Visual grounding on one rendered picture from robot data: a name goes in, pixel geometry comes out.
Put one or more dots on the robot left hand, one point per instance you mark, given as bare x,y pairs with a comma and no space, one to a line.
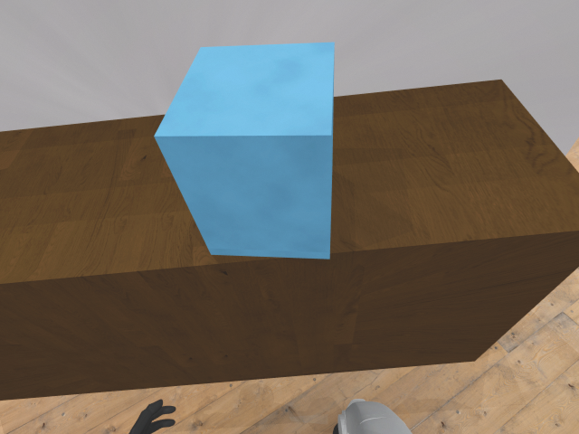
144,424

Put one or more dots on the carton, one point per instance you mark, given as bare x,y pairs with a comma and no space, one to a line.
248,138

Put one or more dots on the right robot shin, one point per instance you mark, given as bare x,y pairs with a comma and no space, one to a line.
355,400

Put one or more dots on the pedestal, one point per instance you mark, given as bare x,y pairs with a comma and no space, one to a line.
453,214

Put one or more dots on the right robot thigh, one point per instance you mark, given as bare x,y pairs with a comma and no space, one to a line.
370,417

